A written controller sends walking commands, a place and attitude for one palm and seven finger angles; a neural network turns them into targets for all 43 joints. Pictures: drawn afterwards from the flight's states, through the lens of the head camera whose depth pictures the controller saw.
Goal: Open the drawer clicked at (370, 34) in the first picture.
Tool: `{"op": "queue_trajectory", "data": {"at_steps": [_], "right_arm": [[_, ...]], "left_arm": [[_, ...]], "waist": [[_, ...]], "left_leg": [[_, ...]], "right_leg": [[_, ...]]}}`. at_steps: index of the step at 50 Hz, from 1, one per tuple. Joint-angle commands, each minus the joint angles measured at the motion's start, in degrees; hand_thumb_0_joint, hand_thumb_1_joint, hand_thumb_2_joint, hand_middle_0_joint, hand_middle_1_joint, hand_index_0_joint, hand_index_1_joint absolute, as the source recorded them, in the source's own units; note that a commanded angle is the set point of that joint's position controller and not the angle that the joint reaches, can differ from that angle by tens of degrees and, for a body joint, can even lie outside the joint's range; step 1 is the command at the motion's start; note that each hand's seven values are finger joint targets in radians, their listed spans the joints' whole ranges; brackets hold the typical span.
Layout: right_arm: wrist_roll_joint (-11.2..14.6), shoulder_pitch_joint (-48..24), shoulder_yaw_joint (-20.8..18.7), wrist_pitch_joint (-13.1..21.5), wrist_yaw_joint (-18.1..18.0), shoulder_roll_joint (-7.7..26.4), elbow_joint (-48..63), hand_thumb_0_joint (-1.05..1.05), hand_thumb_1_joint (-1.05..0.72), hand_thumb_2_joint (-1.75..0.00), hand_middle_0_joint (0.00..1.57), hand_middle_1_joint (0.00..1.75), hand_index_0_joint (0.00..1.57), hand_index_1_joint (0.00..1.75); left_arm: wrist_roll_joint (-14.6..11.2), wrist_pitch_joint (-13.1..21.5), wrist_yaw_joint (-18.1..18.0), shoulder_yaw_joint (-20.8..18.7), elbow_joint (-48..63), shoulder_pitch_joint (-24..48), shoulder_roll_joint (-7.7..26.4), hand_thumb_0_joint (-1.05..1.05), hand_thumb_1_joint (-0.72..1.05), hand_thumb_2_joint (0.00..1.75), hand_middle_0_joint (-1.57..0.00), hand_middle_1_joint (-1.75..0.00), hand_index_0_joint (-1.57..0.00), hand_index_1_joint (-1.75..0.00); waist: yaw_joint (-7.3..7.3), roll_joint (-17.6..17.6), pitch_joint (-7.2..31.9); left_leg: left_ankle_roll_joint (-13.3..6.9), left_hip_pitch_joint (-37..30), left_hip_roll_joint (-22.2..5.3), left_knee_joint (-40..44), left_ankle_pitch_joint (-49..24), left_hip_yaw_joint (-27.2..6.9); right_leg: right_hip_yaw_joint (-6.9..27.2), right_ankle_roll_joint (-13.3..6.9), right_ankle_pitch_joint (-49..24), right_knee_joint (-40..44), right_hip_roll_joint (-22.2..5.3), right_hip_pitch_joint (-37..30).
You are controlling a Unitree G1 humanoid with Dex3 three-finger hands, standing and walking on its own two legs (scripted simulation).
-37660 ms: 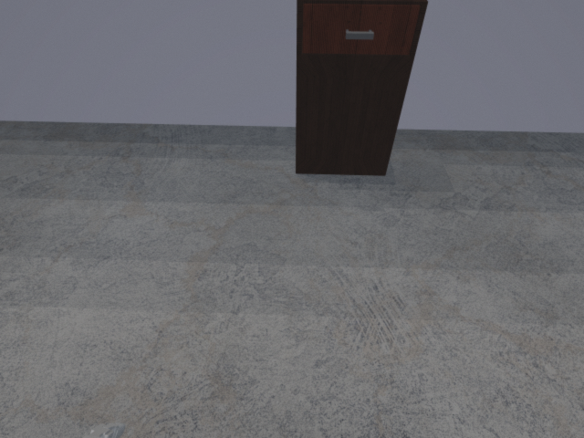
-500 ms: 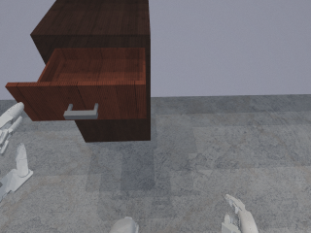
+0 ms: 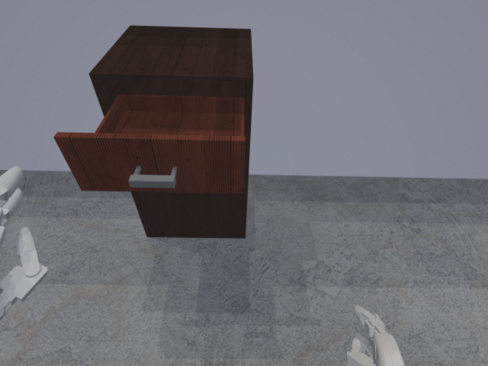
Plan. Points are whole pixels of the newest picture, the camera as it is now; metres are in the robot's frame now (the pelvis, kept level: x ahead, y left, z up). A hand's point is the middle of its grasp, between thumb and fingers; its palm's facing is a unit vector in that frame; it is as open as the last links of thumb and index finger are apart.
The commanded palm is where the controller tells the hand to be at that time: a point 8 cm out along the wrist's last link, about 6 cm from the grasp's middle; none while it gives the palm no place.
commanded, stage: stop stepping back and stand still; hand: left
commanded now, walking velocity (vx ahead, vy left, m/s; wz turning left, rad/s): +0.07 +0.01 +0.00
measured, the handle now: (154, 175) +0.55 +0.26 -0.03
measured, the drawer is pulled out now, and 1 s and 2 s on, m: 0.30 0.30 0.30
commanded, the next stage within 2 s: let the arm hang, fingers relaxed in 0.06 s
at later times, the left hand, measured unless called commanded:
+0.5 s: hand out of the picture +0.08 +0.18 -0.17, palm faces +0.06 -0.98 -0.16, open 6.9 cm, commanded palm none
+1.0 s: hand out of the picture +0.00 +0.21 -0.16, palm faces +0.02 -0.98 -0.22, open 7.3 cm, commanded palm none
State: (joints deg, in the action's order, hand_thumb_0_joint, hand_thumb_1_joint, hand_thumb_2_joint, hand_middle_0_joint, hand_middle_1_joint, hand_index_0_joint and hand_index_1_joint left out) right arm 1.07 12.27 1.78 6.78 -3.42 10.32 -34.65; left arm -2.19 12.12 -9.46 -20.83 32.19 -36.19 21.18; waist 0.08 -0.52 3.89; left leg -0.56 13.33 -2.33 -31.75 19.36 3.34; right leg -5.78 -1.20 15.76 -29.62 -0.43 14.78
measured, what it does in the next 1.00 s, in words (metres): stands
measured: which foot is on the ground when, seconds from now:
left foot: down 0.00-1.00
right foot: down 0.00-1.00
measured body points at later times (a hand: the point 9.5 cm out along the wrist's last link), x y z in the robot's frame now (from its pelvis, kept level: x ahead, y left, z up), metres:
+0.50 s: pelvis +0.02 +0.01 -0.01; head +0.05 +0.03 +0.44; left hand +0.08 +0.23 -0.16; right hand +0.05 -0.24 -0.14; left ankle -0.01 +0.12 -0.74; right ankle +0.00 -0.10 -0.73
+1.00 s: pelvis +0.00 +0.03 +0.01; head +0.01 +0.02 +0.46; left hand +0.00 +0.26 -0.15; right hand +0.00 -0.19 -0.15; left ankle -0.01 +0.12 -0.73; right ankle +0.00 -0.10 -0.73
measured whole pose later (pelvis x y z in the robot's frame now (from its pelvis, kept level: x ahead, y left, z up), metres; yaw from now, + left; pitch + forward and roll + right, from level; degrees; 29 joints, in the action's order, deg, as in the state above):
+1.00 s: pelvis +0.00 +0.03 +0.01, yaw +0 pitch -2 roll +0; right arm -0.3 16.2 0.3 -0.4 -1.4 8.7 -63.3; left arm 0.8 -0.4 -1.6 0.1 -63.4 -15.5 9.7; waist 0.1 -1.1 -2.9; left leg -2.3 7.2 2.0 -22.8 13.4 1.4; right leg -1.5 1.2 12.6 -22.8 -1.9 7.9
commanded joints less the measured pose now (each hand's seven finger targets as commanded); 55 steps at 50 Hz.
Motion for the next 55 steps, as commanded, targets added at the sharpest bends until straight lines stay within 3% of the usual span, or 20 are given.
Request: {"op": "queue_trajectory", "data": {"at_steps": [1,4,7,8,9,11,13,14,15,16,18,19,21,23,24,26,27,32,40,55], "right_arm": [[-0.4,-4.67,-3.14,2.09,-1.03,8.02,7.7,0.0,-0.9,-0.9,0.2,0.3,0.2,0.3],[-0.69,-5.22,-2.74,2.27,-1.18,7.79,8.08,0.0,-0.9,-0.9,0.2,0.3,0.2,0.3],[-0.68,-5.77,-2.57,2.84,-1.06,8.09,8.66,0.0,-0.9,-0.9,0.2,0.3,0.2,0.3],[-1.8,-3.45,-6.64,3.44,4.04,14.8,-6.27,0.0,-0.9,-0.9,0.2,0.3,0.2,0.3],[-1.78,1.03,-5.99,-0.91,4.05,10.79,-5.63,0.0,-0.9,-0.9,0.2,0.3,0.2,0.3],[-2.3,0.99,-5.34,-2.7,3.55,10.73,-4.43,0.0,-0.9,-0.9,0.2,0.3,0.2,0.3],[-3.15,2.98,-4.76,-3.6,3.14,11.18,-4.33,0.0,-0.9,-0.9,0.2,0.3,0.2,0.3],[-3.28,2.46,-4.55,-3.97,2.94,11.76,-4.44,0.0,-0.9,-0.9,0.2,0.3,0.2,0.3],[-2.99,0.94,-4.35,-4.45,2.73,11.58,-4.73,0.0,-0.9,-0.9,0.2,0.3,0.2,0.3],[-2.52,-0.04,-4.16,-4.85,2.59,10.67,-5.09,0.0,-0.9,-0.9,0.2,0.3,0.2,0.3],[-1.97,-0.06,-3.83,-5.82,2.43,7.77,-5.6,0.0,-0.9,-0.9,0.2,0.3,0.2,0.3],[-1.89,-0.15,-3.95,-6.15,2.11,7.72,-7.0,0.0,-0.9,-0.9,0.2,0.3,0.2,0.3],[-1.86,1.79,-3.97,-6.58,1.89,6.84,-10.04,0.0,-0.9,-0.9,0.2,0.3,0.2,0.3],[-1.73,5.49,-3.55,-6.49,1.84,6.31,-13.34,0.0,-0.9,-0.9,0.2,0.3,0.2,0.3],[-2.21,6.31,-3.67,-6.17,1.45,7.08,-14.58,0.0,-0.9,-0.9,0.2,0.3,0.2,0.3],[-2.35,5.76,-3.38,-6.42,1.42,7.17,-16.56,0.0,-0.9,-0.9,0.2,0.3,0.2,0.3],[-2.12,5.42,-3.18,-6.52,1.31,6.61,-17.22,0.0,-0.9,-0.9,0.2,0.3,0.2,0.3],[-1.65,7.34,-3.21,-6.55,1.02,6.26,-20.43,0.0,-0.9,-0.9,0.2,0.3,0.2,0.3],[-1.57,8.06,-2.9,-6.42,1.22,5.6,-24.85,0.0,-0.9,-0.9,0.2,0.3,0.2,0.3],[-1.67,8.19,-2.7,-6.17,1.24,3.89,-28.47,0.0,-0.9,-0.9,0.2,0.3,0.2,0.3]], "left_arm": [[0.02,1.15,-0.65,-3.11,8.48,6.28,7.32,0.0,0.9,0.9,-0.2,-0.3,-0.2,-0.3],[0.15,1.03,-0.93,-3.34,12.0,7.21,8.19,0.0,0.9,0.9,-0.2,-0.3,-0.2,-0.3],[0.31,1.31,-1.13,-4.41,15.68,6.04,9.67,0.0,0.9,0.9,-0.2,-0.3,-0.2,-0.3],[6.1,-7.81,6.65,16.39,-35.8,9.34,-4.06,0.0,0.9,0.9,-0.2,-0.3,-0.2,-0.3],[5.32,-12.3,8.0,15.33,-37.64,8.5,-5.22,0.0,0.9,0.9,-0.2,-0.3,-0.2,-0.3],[4.87,-13.43,8.36,16.33,-38.5,11.31,-6.22,0.0,0.9,0.9,-0.2,-0.3,-0.2,-0.3],[4.61,-12.8,8.55,16.64,-43.37,15.91,-5.52,0.0,0.9,0.9,-0.2,-0.3,-0.2,-0.3],[4.56,-12.6,8.58,16.6,-46.63,16.01,-5.05,0.0,0.9,0.9,-0.2,-0.3,-0.2,-0.3],[4.58,-12.48,8.51,16.32,-50.93,14.66,-4.05,0.0,0.9,0.9,-0.2,-0.3,-0.2,-0.3],[4.64,-12.53,8.32,16.1,-55.55,12.82,-2.16,0.0,0.9,0.9,-0.2,-0.3,-0.2,-0.3],[4.28,-12.19,8.0,15.89,-63.47,11.33,2.31,0.0,0.9,0.9,-0.2,-0.3,-0.2,-0.3],[4.01,-11.93,7.97,16.32,-66.67,12.33,2.32,0.0,0.9,0.9,-0.2,-0.3,-0.2,-0.3],[3.9,-11.94,7.82,17.14,-70.94,15.69,1.77,0.0,0.9,0.9,-0.2,-0.3,-0.2,-0.3],[3.14,-12.03,7.78,17.55,-74.15,18.89,0.66,0.0,0.9,0.9,-0.2,-0.3,-0.2,-0.3],[2.96,-12.09,7.6,17.32,-75.19,18.43,-1.88,0.0,0.9,0.9,-0.2,-0.3,-0.2,-0.3],[2.99,-12.82,7.35,17.83,-78.12,19.02,-3.86,0.0,0.9,0.9,-0.2,-0.3,-0.2,-0.3],[2.84,-12.94,7.48,17.91,-79.93,18.83,-3.81,0.0,0.9,0.9,-0.2,-0.3,-0.2,-0.3],[2.67,-12.57,7.97,18.81,-86.81,18.2,-3.74,0.0,0.9,0.9,-0.2,-0.3,-0.2,-0.3],[2.73,-12.3,7.74,19.67,-92.17,18.42,-4.1,0.0,0.9,0.9,-0.2,-0.3,-0.2,-0.3],[2.81,-11.83,7.39,19.77,-95.06,17.41,-5.16,0.0,0.9,0.9,-0.2,-0.3,-0.2,-0.3]], "waist": [[1.93,5.29,-5.34],[1.54,1.91,-2.14],[1.02,-5.96,0.66],[3.64,-6.5,-4.54],[2.27,-5.6,-1.07],[2.2,-6.11,-1.16],[2.34,0.29,-0.48],[1.23,1.7,0.13],[-0.31,3.53,1.17],[-1.48,6.93,2.31],[-2.46,15.08,2.81],[-2.35,15.91,1.77],[-0.99,7.65,-0.51],[1.21,-0.2,-0.97],[0.73,-4.48,-0.27],[0.27,-11.93,-2.9],[-0.19,-12.9,-4.15],[-0.16,-3.01,-5.14],[0.27,1.78,-7.92],[0.22,-0.44,-9.44]], "left_leg": [[-2.41,6.73,-0.69,3.77,5.28,-2.24],[-2.42,3.07,-1.44,6.76,-1.96,-2.72],[-2.71,0.19,-4.76,9.76,-13.09,-6.59],[-2.46,3.31,-4.92,2.31,-22.67,-5.97],[-2.64,-0.05,-5.0,3.58,-27.98,-5.83],[-4.92,-0.17,-8.3,4.75,-31.53,-10.03],[-7.47,-5.12,-10.46,4.43,-43.13,-14.33],[-7.42,-5.63,-10.16,3.05,-45.54,-13.4],[-5.85,-3.37,-7.99,0.84,-42.98,-10.61],[-3.22,1.95,-3.85,-1.77,-32.92,-6.89],[0.28,10.14,3.23,-6.79,-3.69,-2.49],[0.49,10.31,2.98,-8.8,7.5,-3.14],[0.56,7.14,2.23,-6.29,6.94,-3.87],[0.14,-1.03,-0.06,3.38,-14.81,-5.31],[-0.45,-4.57,-2.29,3.62,-26.76,-7.21],[-1.8,-3.11,-4.13,6.17,-27.24,-8.7],[-2.4,-3.55,-4.68,7.74,-28.27,-9.46],[-2.13,-3.12,-3.93,10.11,-20.86,-8.88],[-1.99,-3.42,-3.37,13.36,-14.79,-8.3],[-1.59,-2.85,-2.57,15.0,-11.8,-7.53]], "right_leg": [[14.78,-2.68,11.61,12.64,-7.56,1.64],[11.26,-1.99,0.67,8.93,-6.64,-1.88],[5.42,-0.02,-11.56,2.41,-3.22,-4.62],[1.41,1.08,-16.99,-8.46,-4.7,4.97],[2.96,1.27,-10.01,-7.95,-3.2,5.64],[2.36,1.62,3.79,-12.36,-1.0,9.03],[3.81,1.37,6.89,-13.43,-0.61,10.37],[4.23,1.12,4.01,-10.6,-1.08,7.67],[4.76,0.97,-5.71,-5.27,-2.1,0.72],[7.86,0.19,-22.13,-2.31,-4.47,-8.13],[16.57,-5.36,-48.53,-0.3,-13.25,-18.05],[17.34,-7.32,-50.4,0.8,-14.43,-17.64],[16.25,-7.76,-45.32,2.2,-13.52,-13.59],[11.94,-4.07,-37.45,0.48,-9.29,-9.51],[9.56,-2.24,-29.02,0.15,-6.13,-7.54],[6.93,-0.85,-12.13,2.97,-3.52,-5.88],[6.5,-0.57,-10.12,3.54,-3.05,-5.56],[6.7,-0.81,-11.14,7.27,-3.85,-7.93],[7.42,-0.28,-8.53,9.85,-4.6,-6.32],[8.02,-0.13,-6.42,11.23,-4.95,-5.43]]}}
